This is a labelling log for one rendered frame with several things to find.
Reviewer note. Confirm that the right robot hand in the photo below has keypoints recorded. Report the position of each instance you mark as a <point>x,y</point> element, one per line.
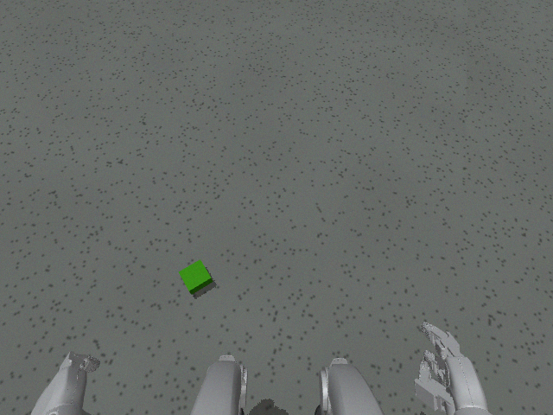
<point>458,383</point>

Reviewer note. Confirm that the small box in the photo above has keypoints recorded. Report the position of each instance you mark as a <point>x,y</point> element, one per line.
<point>195,277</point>

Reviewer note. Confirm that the left robot hand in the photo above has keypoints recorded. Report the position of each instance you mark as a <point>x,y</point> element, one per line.
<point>69,385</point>

